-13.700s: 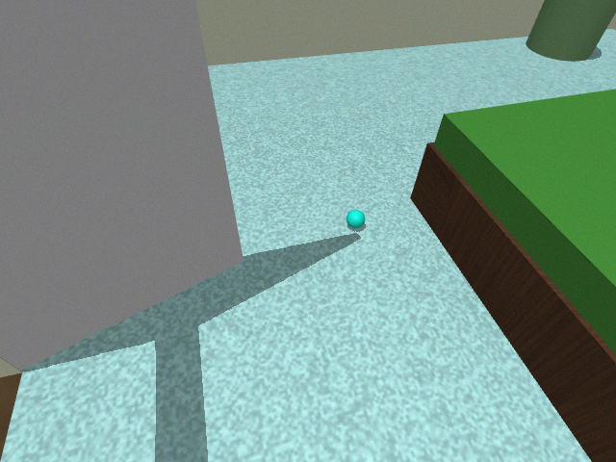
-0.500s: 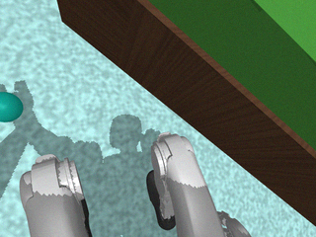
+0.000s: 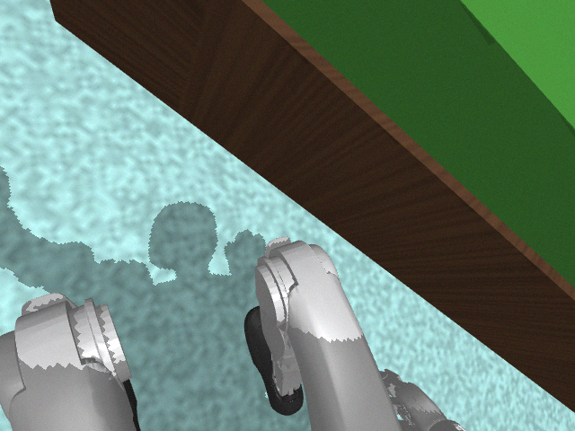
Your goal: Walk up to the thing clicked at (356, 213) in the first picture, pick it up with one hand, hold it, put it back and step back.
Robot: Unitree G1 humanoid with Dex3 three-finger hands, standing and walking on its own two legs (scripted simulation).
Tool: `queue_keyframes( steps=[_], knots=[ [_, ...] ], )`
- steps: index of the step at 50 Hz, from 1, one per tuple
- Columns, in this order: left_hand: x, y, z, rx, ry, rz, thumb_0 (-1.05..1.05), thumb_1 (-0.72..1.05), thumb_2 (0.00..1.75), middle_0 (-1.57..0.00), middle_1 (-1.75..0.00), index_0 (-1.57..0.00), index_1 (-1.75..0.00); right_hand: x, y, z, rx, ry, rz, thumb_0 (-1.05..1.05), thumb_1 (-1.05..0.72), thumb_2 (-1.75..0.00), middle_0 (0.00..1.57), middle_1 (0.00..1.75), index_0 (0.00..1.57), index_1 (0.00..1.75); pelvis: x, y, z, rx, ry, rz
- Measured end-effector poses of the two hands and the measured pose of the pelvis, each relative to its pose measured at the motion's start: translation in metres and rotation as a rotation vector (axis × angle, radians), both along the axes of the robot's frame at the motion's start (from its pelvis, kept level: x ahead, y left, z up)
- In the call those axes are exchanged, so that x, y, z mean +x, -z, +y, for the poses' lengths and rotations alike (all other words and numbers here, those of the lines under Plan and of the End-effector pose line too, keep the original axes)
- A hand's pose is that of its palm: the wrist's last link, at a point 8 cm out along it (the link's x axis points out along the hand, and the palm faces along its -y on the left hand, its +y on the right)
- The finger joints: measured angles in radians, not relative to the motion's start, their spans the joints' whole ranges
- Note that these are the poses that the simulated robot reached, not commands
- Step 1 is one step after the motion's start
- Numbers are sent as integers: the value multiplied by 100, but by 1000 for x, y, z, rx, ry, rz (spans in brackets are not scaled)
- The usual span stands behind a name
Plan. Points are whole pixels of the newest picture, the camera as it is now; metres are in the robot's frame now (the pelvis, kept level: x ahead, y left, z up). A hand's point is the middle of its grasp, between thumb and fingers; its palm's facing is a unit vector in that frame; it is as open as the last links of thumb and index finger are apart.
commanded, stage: rest palm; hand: left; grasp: from above
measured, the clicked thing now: out of the picture +0.46 +0.34 -0.26
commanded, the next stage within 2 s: close in 0.86 s
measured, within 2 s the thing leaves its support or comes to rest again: neither
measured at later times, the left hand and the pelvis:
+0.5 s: hand out of the picture +0.44 +0.33 -0.23, palm faces -0.43 -0.15 -0.89, open 14.0 cm; pelvis +0.00 +0.00 +0.00, yaw -2 degrees
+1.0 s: hand out of the picture +0.44 +0.33 -0.25, palm faces -0.44 -0.16 -0.88, open 13.8 cm; pelvis +0.00 +0.00 -0.01, yaw -3 degrees
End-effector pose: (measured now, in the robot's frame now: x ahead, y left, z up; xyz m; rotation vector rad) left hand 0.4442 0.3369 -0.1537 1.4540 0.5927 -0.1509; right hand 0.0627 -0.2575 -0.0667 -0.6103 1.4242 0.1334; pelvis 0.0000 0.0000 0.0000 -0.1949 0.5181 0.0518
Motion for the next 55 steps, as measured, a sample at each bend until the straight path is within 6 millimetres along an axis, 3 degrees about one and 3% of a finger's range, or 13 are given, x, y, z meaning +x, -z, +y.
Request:
queue_keyframes(
  steps=[9, 31, 55],
  knots=[
    [1, 9, -2, -9, 4, -1, 0, -51, 101, -9, -102, -8, -103, -10, 2, 7, 27, -7, 38, 0, -90, -90, 21, 30, 20, 30, 2, 2, 0, -7, 10, -6],
    [0, 26, 0, -15, -13, -10, 0, -51, 103, -10, -102, -8, -103, 15, -5, 3, 28, -111, 0, 0, -91, -90, 20, 30, 20, 30, 4, 5, 2, -22, 20, -29],
    [5, 36, 0, -18, -5, -25, 0, -43, 98, -13, -105, -13, -104, 2, -10, 8, 32, -125, 45, 0, -91, -90, 20, 30, 20, 30, 3, 6, 4, -38, 30, -41]
  ],
)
